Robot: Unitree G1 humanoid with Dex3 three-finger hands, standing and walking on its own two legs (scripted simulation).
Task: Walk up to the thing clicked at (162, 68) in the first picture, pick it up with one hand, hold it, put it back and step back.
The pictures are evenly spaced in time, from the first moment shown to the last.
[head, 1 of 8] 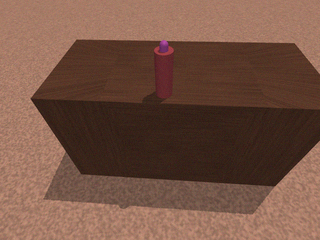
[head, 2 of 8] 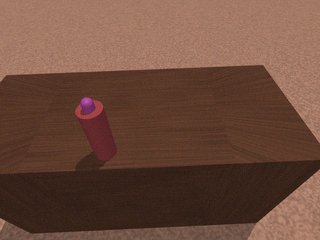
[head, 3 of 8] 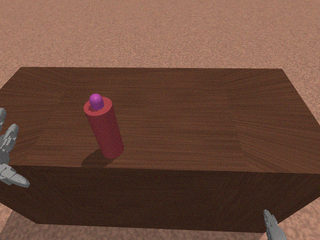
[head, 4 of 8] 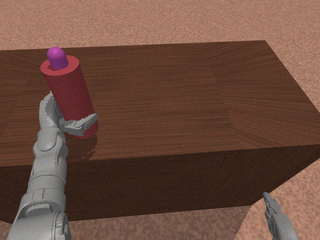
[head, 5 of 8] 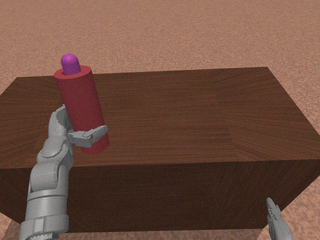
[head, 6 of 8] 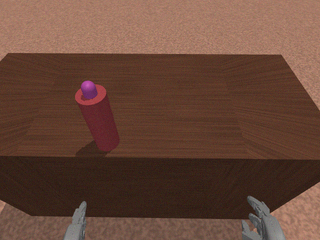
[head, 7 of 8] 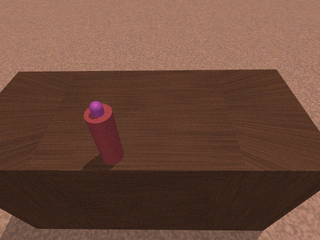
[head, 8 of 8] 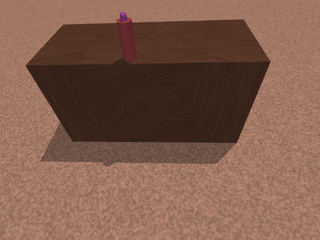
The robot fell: no
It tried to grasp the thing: yes
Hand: left
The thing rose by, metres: 0.24
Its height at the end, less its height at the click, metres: +0.00
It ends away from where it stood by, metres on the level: 0.01
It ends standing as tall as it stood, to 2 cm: yes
